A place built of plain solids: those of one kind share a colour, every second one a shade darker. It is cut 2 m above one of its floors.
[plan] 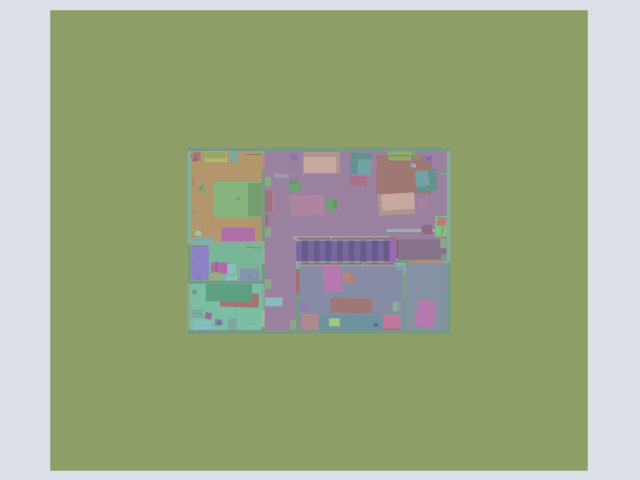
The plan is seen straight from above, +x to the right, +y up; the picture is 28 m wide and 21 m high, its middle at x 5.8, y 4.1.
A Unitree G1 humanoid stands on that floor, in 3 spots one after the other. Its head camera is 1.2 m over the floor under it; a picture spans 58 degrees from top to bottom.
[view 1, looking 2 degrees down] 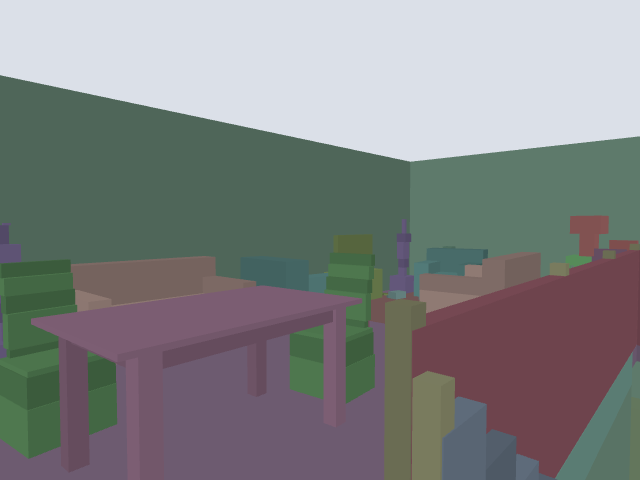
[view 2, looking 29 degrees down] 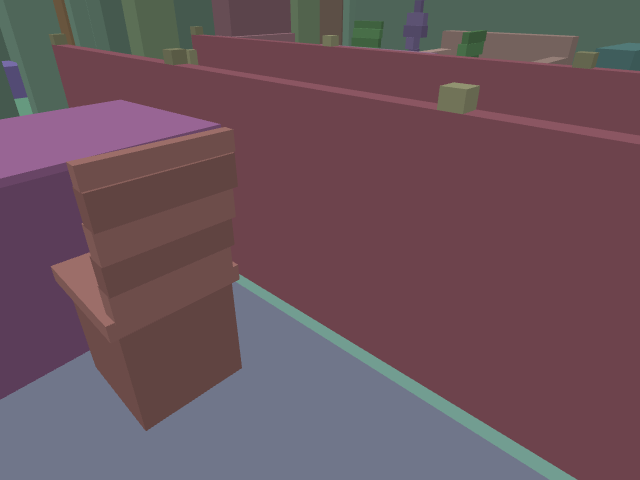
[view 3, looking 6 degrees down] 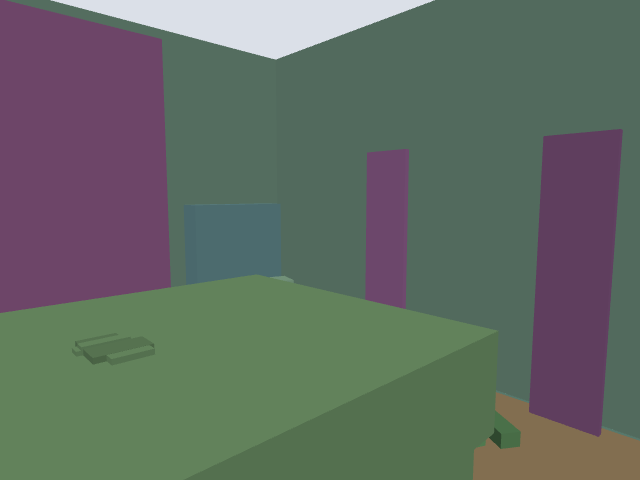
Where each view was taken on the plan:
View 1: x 3.86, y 3.62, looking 42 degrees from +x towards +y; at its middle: wall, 6.54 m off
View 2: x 8.22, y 1.98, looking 133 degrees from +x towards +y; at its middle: stair_guard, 1.64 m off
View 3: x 2.67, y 7.33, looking -133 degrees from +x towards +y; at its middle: wall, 3.71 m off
